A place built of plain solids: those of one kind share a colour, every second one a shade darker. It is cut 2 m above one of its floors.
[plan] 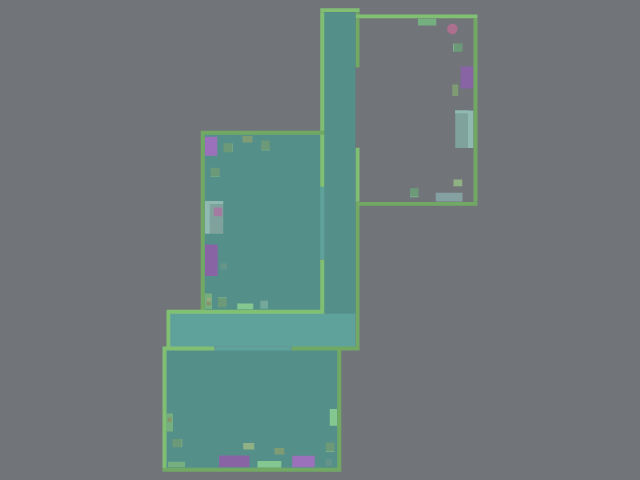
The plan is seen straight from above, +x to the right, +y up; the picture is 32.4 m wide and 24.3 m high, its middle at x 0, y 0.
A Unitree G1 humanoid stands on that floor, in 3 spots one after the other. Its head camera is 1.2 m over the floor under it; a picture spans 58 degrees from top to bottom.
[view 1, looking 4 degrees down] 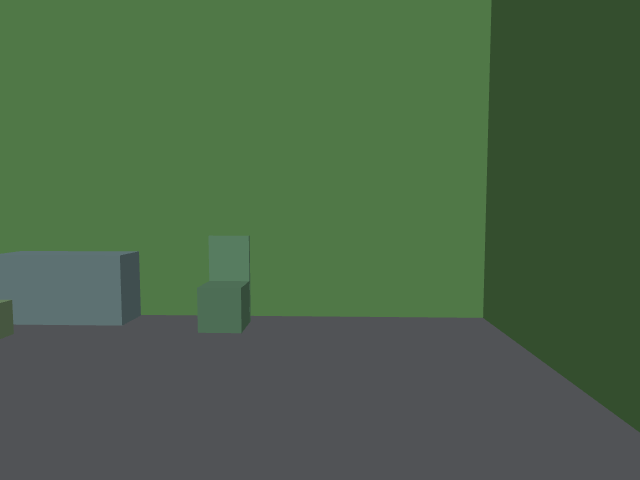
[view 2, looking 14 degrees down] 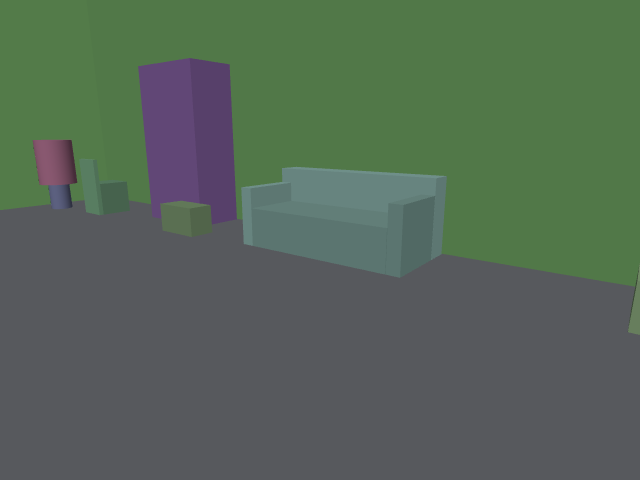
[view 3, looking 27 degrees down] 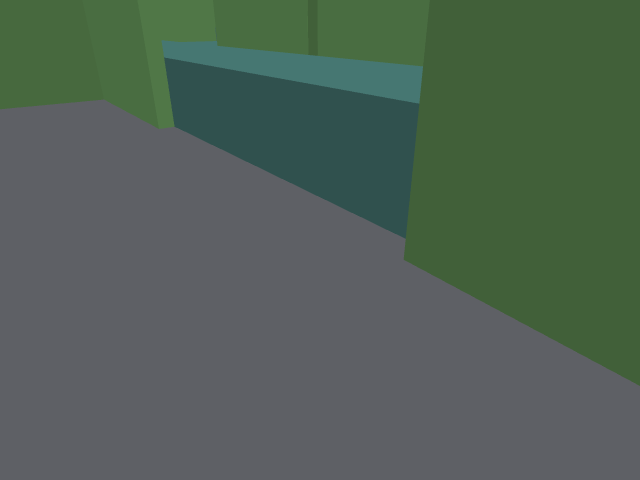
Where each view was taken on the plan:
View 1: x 3.65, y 6.73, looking -88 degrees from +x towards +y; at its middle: wall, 4.82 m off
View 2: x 3.65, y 3.10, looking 37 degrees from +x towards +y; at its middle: sofa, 4.12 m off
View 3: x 3.65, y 10.14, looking -127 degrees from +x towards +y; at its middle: ground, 2.64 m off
